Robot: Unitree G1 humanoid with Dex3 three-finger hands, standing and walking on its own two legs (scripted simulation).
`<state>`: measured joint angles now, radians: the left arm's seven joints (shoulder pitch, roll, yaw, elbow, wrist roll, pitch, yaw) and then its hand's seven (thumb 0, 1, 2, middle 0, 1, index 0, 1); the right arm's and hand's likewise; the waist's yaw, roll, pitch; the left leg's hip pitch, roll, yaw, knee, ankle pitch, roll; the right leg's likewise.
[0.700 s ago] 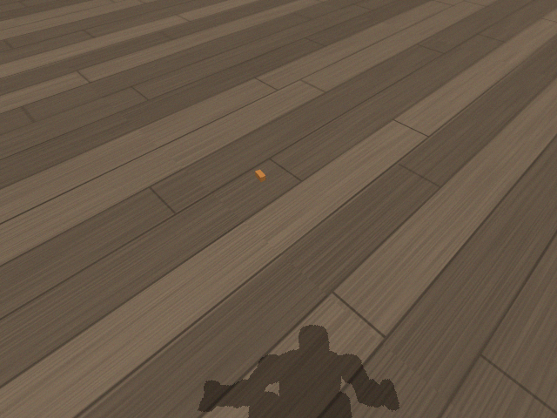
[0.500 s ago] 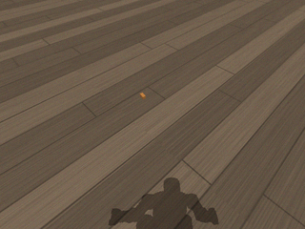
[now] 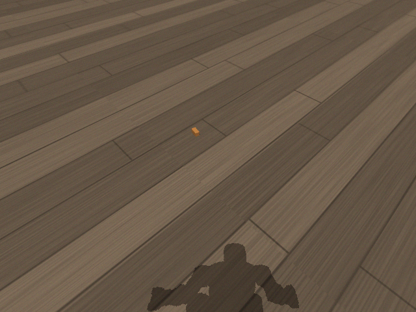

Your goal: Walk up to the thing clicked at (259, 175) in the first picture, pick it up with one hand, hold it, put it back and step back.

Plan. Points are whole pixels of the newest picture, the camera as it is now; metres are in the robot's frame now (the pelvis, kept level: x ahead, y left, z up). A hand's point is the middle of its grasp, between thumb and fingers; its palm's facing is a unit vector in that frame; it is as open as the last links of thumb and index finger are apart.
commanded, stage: stand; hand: left
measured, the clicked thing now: (195, 131) +1.41 +0.10 -0.77
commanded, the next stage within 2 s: walk up in 0.42 s
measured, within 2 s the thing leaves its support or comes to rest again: neither
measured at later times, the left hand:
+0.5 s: hand out of the picture +0.07 +0.26 -0.16, palm faces -0.05 -0.94 -0.35, open 7.4 cm
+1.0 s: hand (68, 228) +0.35 +0.37 -0.13, palm faces -0.36 -0.81 -0.46, open 7.4 cm
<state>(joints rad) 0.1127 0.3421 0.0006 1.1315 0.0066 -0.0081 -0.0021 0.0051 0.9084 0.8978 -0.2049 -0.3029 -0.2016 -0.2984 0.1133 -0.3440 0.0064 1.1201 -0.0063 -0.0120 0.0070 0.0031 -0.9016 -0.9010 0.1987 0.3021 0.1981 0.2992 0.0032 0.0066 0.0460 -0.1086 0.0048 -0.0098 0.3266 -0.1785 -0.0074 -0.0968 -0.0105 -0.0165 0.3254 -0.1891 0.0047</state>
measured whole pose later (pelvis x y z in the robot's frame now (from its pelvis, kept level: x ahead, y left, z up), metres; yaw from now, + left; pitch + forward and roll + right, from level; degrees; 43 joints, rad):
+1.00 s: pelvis +0.15 +0.13 -0.01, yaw -20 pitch -1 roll +0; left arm 0.23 0.47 0.06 0.96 -0.01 -0.04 -0.02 0.01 0.91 0.90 -0.20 -0.30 -0.20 -0.30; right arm 0.33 -0.40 -0.10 0.84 -0.04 -0.02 0.10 0.00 -0.90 -0.90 0.20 0.30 0.20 0.30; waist -0.08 0.03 0.03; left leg -0.10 0.00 0.11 0.40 -0.29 0.05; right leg -0.49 -0.05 -0.06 0.89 -0.34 -0.01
